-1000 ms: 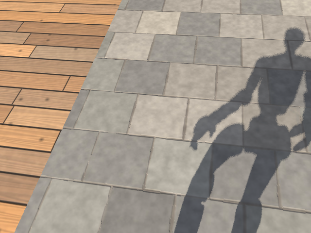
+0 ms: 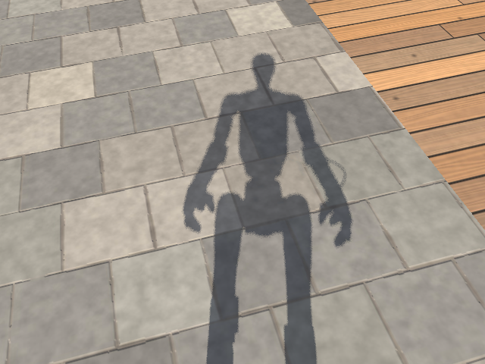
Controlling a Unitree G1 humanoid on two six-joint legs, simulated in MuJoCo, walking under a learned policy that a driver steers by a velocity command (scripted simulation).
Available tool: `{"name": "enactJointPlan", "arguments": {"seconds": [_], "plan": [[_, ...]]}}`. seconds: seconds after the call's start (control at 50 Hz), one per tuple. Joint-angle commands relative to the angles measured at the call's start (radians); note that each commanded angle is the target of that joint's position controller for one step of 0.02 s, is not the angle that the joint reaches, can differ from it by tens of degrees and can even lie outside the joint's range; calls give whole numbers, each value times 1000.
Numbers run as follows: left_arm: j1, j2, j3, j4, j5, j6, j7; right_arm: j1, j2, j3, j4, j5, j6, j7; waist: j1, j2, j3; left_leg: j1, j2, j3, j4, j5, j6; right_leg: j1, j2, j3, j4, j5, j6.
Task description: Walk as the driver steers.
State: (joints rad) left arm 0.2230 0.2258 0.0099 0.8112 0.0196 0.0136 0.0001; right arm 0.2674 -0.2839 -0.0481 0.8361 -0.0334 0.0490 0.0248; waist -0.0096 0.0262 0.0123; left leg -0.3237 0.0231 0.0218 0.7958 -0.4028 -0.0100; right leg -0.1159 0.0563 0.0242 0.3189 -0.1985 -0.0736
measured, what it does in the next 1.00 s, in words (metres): walks ahead: left foot, then right foot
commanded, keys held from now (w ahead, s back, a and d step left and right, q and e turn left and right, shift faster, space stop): w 1.00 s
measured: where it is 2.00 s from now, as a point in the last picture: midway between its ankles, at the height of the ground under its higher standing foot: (259, 334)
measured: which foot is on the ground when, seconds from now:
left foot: up 0.00-0.16, down 0.18-0.66, up 0.68-1.00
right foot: down 0.00-0.18, up 0.20-0.64, down 0.66-1.00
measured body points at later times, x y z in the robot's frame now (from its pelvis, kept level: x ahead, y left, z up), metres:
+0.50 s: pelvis +0.16 +0.04 +0.00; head +0.18 +0.06 +0.44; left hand +0.30 +0.29 -0.14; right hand +0.10 -0.20 -0.14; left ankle +0.04 +0.12 -0.75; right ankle +0.29 -0.10 -0.69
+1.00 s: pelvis +0.44 +0.00 +0.00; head +0.46 +0.00 +0.45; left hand +0.40 +0.25 -0.14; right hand +0.57 -0.24 -0.13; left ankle +0.57 +0.16 -0.68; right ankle +0.39 -0.05 -0.75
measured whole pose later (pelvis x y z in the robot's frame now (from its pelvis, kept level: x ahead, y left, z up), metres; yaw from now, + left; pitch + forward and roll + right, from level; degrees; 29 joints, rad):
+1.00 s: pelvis +0.44 +0.00 +0.00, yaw +0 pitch +0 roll -1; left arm 0.42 0.21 0.03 1.03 0.01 -0.09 -0.01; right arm 0.14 -0.24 -0.03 0.90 -0.03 -0.03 0.04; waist 0.03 0.03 0.04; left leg -0.64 0.12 0.01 0.88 -0.08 0.02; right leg -0.01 0.11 -0.08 0.21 -0.20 -0.11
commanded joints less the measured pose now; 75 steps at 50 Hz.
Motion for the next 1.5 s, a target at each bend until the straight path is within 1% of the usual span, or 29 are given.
{"name": "enactJointPlan", "arguments": {"seconds": [0.02, 0.1, 0.16, 0.18, 0.2, 0.22, 0.24, 0.28, 0.46, 0.58, 0.64, 0.66, 0.68, 0.7, 0.72, 0.74, 0.78, 0.86, 1.08, 1.14, 1.18, 1.2, 1.22, 1.24, 1.26, 1.3, 1.32, 1.38, 1.5], "plan": [[66, 187, 56, -2, 1, -25, 4, -97, -69, -16, -79, -2, -41, 4, 52, -136, 62, -190, 7, 4, -53, 6, 15, 80, -281, 310, -204, -301, -166], [47, 197, 66, 13, -3, -44, -3, -80, -59, -13, -69, 6, -60, 1, 28, -138, 60, -35, -7, 25, -188, 13, 51, -41, -273, 281, -190, -314, -167], [-3, 181, 65, 12, -10, -43, -8, 86, -53, -16, 1, 6, -78, -12, -67, -61, 46, 336, -51, 56, -379, 125, 80, -304, -199, 204, -47, -385, -116], [-32, 128, 49, -5, -1, -49, -9, 192, -95, -25, 29, 1, -90, -24, -113, 37, 28, 477, 59, -99, -468, -14, 98, -442, -134, 134, 123, -387, -76], [-62, 39, 23, -47, -6, -58, -14, 279, -207, -46, 33, 2, -101, -31, -144, 252, -11, 536, 317, -507, -675, -379, 170, -580, -3, -35, 452, -353, -24], [-73, 132, 45, -47, 19, -58, -12, 250, -221, -52, 43, 4, -99, -28, -106, 146, 93, 393, 393, -670, -739, -487, 239, -656, -7, 10, 610, -327, -30], [-45, 156, 54, -32, 19, -60, -22, 163, -174, -39, 22, 11, -101, -24, -42, 68, 143, 328, 350, -598, -725, -439, 238, -650, -63, 55, 673, -227, -35], [21, 154, 55, 14, 14, -65, -42, 68, -108, -21, -3, 17, -116, -16, 14, 58, 109, 309, 241, -404, -728, -198, 181, -589, -106, 30, 675, -91, -13], [-221, 82, 24, -44, 21, -46, -51, 232, -55, 1, 106, 23, -140, -19, -39, 53, 107, 352, 140, -116, -687, 528, 190, -644, -124, -93, 532, 117, 73], [-309, 79, 13, -82, 10, -55, -42, 248, -76, 1, 152, 18, -141, -32, -33, 70, 115, 407, 182, -76, -641, 787, 183, -474, -71, -130, 270, 132, 6], [-56, 130, 39, -3, 8, -69, -17, 196, -105, -5, 158, 12, -135, -38, 87, 78, -30, 440, 178, -41, -338, 1167, 145, -174, 9, -138, 209, 51, -61], [113, 158, 54, 51, 17, -78, -6, 184, -106, -5, 155, 17, -130, -37, 160, 55, -120, 336, 146, -14, -127, 1058, 129, 58, -18, -109, 161, 82, -88], [275, 243, 77, 78, 41, -82, 8, 211, -56, 9, 126, 20, -130, -35, 190, -67, -256, 136, 86, 24, 187, 650, 120, 304, -266, 160, 155, -83, -130], [258, 298, 91, 81, 42, -76, 3, 337, 43, 22, 126, 48, -128, -23, 100, -284, -344, -210, -115, -12, 518, -135, 87, 491, -498, 679, 10, -150, -272], [164, 234, 85, 73, 1, -71, -6, 231, -71, -4, 123, 24, -125, -29, 95, -109, -225, -291, -51, -115, 559, -58, 111, 374, -432, 648, -47, -216, -235], [64, 173, 68, 61, -7, -75, -8, 150, -73, -8, 96, 25, -132, -24, 60, -83, -82, -297, -5, -100, 512, 51, 116, 213, -397, 469, -72, -153, -207], [20, 104, 50, 75, -3, -93, -10, 112, -40, -5, 98, 12, -127, -17, 10, -51, 5, -216, 49, -86, 419, 120, 106, 27, -309, 278, -120, 67, -162], [90, 96, 43, 134, -12, -122, -6, 97, 5, 3, 92, -6, -89, 6, -31, -74, 24, -192, 75, -46, 320, 159, 66, -50, -255, 136, -182, 208, -148], [275, 93, 28, 220, -5, -112, 8, -296, 26, 28, -29, 8, -96, 5, 62, -72, 95, -273, 26, 74, -170, 430, 45, 126, -211, -12, -142, 612, -94], [256, 101, 25, 233, 5, -106, 19, -222, 11, 24, -3, 6, -114, -11, 27, -108, 51, -145, -31, 75, -225, 364, 83, 182, -223, -20, -4, 877, -72], [212, 117, 29, 232, -4, -103, 24, -8, -26, 7, 76, -2, -136, -25, -66, -102, -36, 65, -67, 68, -351, 423, 120, 189, -195, -24, 225, 908, -41], [212, 110, 25, 222, -20, -106, 25, 109, -71, -6, 113, -20, -151, -35, -105, -65, -110, 281, 25, 5, -366, 708, 144, 63, -157, -40, 406, 692, -19], [308, 38, 10, 207, -46, -107, 29, 219, -163, -28, 132, -37, -150, -37, -89, 117, -280, 597, 325, -257, -228, 1294, 271, -179, -46, -105, 759, 36, 15], [401, 50, 22, 245, -66, -93, 30, 217, -142, -26, 138, 18, -134, -25, -59, 162, -439, 695, 433, -475, -265, 1497, 420, -303, 51, -16, 968, -437, 33], [322, 95, 35, 237, -27, -80, 30, 114, -106, -19, 113, 48, -125, -21, -34, 49, -334, 542, 371, -397, -337, 1310, 400, -328, -9, 40, 978, -362, 41], [158, 69, 37, 187, 13, -71, 25, -46, -29, 0, 87, 41, -114, -29, 5, 14, -76, 268, 265, -280, -448, 1042, 335, -375, -67, 16, 896, -265, 53], [139, 68, 41, 173, 22, -56, 23, -61, -25, 1, 87, 42, -109, -35, 26, 13, -43, 176, 224, -239, -476, 978, 308, -340, -82, 15, 843, -238, 61], [165, 28, 38, 165, 14, -18, 27, -50, -58, -13, 83, 20, -101, -32, 58, 13, -81, 64, 175, -204, -493, 887, 295, -259, -62, -9, 781, -200, 84], [11, 66, 50, 97, 8, 17, 43, -12, -94, -40, 62, 8, -62, -29, 12, 75, -65, 6, 137, -314, -569, 246, 266, -325, -66, 2, 620, -144, 102]]}}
